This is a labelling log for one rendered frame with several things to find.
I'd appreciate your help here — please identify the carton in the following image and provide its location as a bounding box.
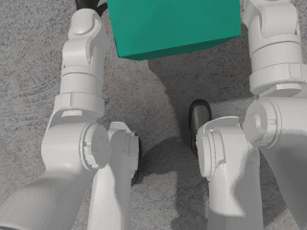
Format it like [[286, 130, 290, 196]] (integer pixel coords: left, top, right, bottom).
[[106, 0, 242, 61]]

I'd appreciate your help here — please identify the robot left forearm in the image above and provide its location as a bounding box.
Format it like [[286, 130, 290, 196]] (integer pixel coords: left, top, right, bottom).
[[41, 8, 110, 157]]

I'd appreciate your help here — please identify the right robot upper arm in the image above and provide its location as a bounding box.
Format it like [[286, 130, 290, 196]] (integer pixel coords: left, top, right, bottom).
[[243, 96, 307, 230]]

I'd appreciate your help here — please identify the right robot thigh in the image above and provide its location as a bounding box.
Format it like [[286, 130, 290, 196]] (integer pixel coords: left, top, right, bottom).
[[198, 126, 264, 230]]

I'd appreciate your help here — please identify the robot right forearm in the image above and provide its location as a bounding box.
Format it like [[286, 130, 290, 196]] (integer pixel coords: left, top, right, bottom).
[[242, 0, 307, 99]]

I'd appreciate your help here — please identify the left robot upper arm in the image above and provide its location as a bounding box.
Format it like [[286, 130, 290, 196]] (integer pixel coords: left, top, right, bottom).
[[0, 121, 112, 230]]

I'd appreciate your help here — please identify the left robot hand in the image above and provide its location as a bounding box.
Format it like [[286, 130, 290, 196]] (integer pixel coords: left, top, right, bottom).
[[75, 0, 108, 17]]

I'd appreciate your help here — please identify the robot left shin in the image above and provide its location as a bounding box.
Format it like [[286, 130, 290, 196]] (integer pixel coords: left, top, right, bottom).
[[109, 122, 135, 178]]

